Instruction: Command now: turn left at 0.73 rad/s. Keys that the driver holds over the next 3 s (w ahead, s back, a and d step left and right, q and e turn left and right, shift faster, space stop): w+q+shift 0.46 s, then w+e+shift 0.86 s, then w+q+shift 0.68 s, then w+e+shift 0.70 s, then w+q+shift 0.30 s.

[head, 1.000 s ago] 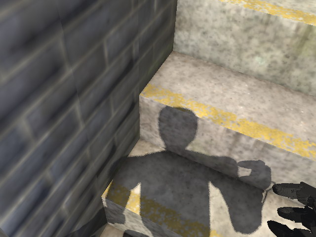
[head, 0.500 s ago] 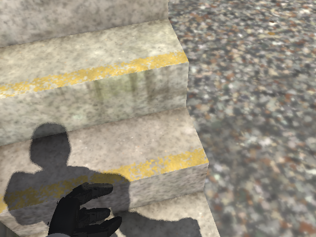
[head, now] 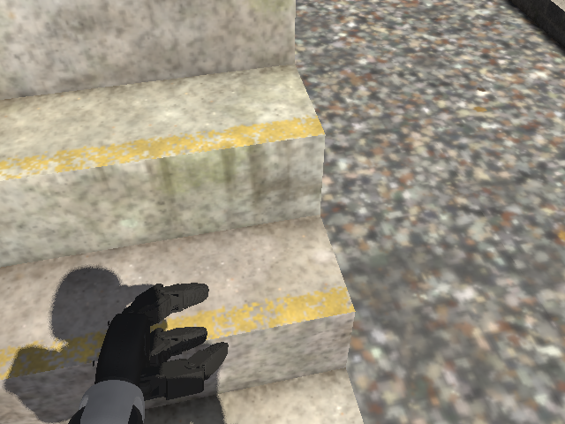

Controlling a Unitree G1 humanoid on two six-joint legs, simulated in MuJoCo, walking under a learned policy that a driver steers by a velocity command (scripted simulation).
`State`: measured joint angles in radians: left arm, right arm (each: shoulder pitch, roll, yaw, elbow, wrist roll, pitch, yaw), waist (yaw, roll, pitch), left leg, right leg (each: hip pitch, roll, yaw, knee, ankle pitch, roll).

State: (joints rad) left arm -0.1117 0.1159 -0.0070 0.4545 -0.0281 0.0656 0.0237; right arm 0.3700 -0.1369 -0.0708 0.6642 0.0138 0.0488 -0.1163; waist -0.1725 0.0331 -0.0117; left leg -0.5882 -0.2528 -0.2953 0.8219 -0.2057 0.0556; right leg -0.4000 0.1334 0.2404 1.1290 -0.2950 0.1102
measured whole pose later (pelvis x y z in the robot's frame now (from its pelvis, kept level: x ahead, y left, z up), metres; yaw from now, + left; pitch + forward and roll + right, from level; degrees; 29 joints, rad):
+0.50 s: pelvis -0.11 -0.10 -0.16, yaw +23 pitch -1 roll +1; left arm -0.08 0.28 0.01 0.56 0.03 0.10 0.02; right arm 0.47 -0.27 -0.07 0.57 0.01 0.10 -0.12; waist -0.18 -0.06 0.00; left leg -0.92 -0.13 -0.04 2.10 -0.50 -0.12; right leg -0.06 -0.03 -0.30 0.40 -0.37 -0.05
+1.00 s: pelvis -0.23 -0.08 -0.20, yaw +15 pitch +1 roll +1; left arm 0.29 0.25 0.07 0.68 0.01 0.09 0.03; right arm 0.07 -0.25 -0.02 0.63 -0.02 0.02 -0.10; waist 0.08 0.05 0.00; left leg -0.47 0.14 0.19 0.81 -0.34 -0.01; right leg -0.39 -0.02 -0.15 0.88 -0.45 -0.06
